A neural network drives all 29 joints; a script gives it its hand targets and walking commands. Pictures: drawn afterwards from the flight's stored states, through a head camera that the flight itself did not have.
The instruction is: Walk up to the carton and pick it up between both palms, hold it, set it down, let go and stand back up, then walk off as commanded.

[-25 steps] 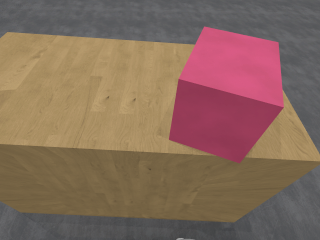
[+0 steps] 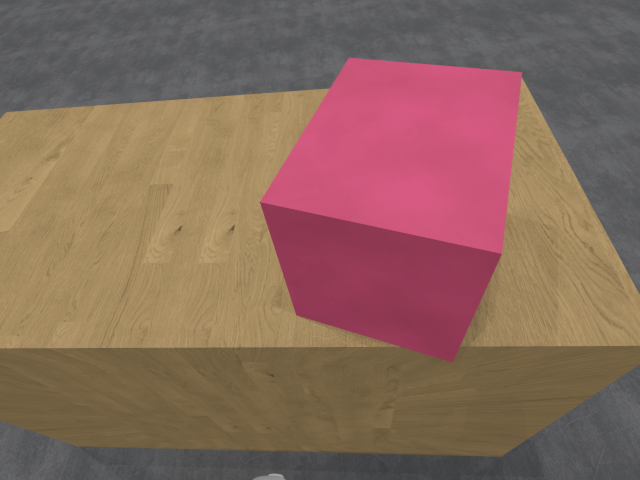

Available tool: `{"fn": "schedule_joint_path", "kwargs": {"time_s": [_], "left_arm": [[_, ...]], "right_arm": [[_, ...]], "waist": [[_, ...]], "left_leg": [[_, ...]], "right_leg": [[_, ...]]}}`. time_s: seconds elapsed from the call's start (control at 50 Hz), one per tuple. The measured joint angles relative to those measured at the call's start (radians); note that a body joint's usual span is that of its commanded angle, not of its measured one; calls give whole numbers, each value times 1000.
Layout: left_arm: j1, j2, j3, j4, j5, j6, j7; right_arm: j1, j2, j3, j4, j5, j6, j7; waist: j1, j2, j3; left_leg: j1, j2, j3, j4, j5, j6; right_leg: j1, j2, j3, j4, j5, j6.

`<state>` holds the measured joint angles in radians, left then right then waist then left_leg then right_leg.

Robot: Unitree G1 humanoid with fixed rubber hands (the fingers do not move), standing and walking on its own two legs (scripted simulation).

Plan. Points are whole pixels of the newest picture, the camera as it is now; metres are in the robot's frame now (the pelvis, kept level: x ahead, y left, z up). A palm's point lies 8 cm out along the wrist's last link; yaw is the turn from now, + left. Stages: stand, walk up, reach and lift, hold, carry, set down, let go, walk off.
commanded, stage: walk up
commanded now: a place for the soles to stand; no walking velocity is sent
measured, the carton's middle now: (399, 204) +0.43 -0.09 +0.10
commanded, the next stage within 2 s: none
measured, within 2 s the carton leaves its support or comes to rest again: neither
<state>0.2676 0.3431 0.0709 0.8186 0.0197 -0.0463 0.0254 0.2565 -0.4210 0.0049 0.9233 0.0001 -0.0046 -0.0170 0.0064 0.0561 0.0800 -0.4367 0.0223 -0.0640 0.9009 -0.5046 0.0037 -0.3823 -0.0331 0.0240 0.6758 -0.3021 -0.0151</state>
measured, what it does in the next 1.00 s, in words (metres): steps on the spot: left foot, then right foot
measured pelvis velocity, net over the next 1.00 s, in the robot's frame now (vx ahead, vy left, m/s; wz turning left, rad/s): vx -0.07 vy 0.04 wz -0.04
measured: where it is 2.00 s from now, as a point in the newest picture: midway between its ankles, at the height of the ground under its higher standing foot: outside the picture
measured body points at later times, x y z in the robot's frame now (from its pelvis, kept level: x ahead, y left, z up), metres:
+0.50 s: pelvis -0.05 +0.06 +0.00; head -0.01 +0.10 +0.45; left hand +0.03 +0.38 -0.13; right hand +0.03 -0.26 -0.09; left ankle -0.02 +0.16 -0.73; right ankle -0.06 -0.09 -0.69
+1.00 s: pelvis -0.07 +0.04 +0.00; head -0.06 +0.02 +0.45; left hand +0.06 +0.35 -0.09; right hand +0.00 -0.26 -0.13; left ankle -0.06 +0.18 -0.73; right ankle -0.03 -0.07 -0.73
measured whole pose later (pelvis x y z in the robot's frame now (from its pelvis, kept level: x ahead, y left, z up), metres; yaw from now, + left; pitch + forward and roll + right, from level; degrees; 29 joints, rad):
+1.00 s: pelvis -0.07 +0.04 +0.00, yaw -3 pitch -1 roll +1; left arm 0.19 0.35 0.05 0.83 0.01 -0.03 0.00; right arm 0.19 -0.40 0.01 0.97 0.00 0.00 0.03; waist 0.01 0.03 0.03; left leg -0.26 0.03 0.01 0.57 -0.29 0.01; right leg -0.32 0.00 0.01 0.60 -0.26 -0.02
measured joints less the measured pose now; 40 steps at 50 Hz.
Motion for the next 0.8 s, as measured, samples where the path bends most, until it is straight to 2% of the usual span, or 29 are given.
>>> {"fn": "schedule_joint_path", "kwargs": {"time_s": [0.1, 0.18, 0.28, 0.32, 0.36, 0.42, 0.54, 0.62, 0.66, 0.7, 0.72, 0.8], "left_arm": [[-1, 0, 0, 0, 0, 1, 11], [-30, 1, 0, 0, 0, 7, 11], [-90, 14, 0, 0, -1, 27, 3], [-93, 20, 0, 0, -8, 35, 2], [-86, 24, 0, 0, -9, 42, 0], [-66, 44, 0, 0, -9, 42, -9], [18, 71, 0, 10, -10, 45, -18], [30, 64, -2, 14, -10, 45, -16], [25, 62, -2, 13, -10, 41, -15], [14, 56, -2, 13, -10, 31, -13], [12, 52, -2, 13, -10, 26, -13], [0, 39, -3, 14, -7, 17, -15]], "right_arm": [[-42, 0, 0, 0, 0, 15, 3], [-54, 0, 0, 0, 0, 19, 3], [-47, 7, 1, 12, 0, 19, 5], [-48, 20, 0, 12, 0, 15, 11], [-48, 22, 0, 13, 0, 12, 16], [-52, 22, 0, 12, 0, 9, 24], [-69, 22, 0, 13, 0, -11, 25], [-67, 22, 0, 13, 0, -11, 24], [-67, 22, 0, 13, 0, -11, 24], [-65, 22, 0, 13, 0, -4, 24], [-65, 23, 0, 15, 0, -1, 25], [-65, 24, 0, 15, 0, 3, 37]], "waist": [[0, 8, -1], [-1, -4, -1], [0, -51, 1], [0, -74, -2], [-1, -72, -2], [0, -78, -7], [0, -81, -7], [0, -62, -8], [0, -52, -11], [0, -35, -16], [0, -27, -24], [0, -15, -48]], "left_leg": [[-23, 0, -1, 0, 68, 0], [4, 0, 20, -1, 70, 0], [119, -10, 45, -173, 126, 0], [116, -13, 48, -174, 133, 6], [114, 3, 43, -181, 146, 15], [95, 10, 37, -215, 178, 20], [65, 10, 73, -276, 228, 21], [84, 9, 101, -276, 227, 21], [96, 9, 116, -276, 227, 21], [103, 10, 118, -276, 229, 19], [104, 10, 116, -276, 224, 19], [107, 6, 114, -271, 120, 19]], "right_leg": [[2, 13, -1, 0, 8, 3], [2, 21, -7, 0, 19, 8], [2, 4, -17, 15, 24, 25], [2, 6, -14, 22, -48, 22], [4, 33, -15, 73, -143, 22], [3, 50, -14, 130, -154, 21], [9, 56, -9, 134, -151, 21], [34, 57, -9, 58, -165, 21], [52, 57, -8, -35, -121, 20], [61, 57, -9, -74, 26, 13], [62, 58, -10, -75, 58, 8], [61, 47, -11, -75, 39, -13]]}}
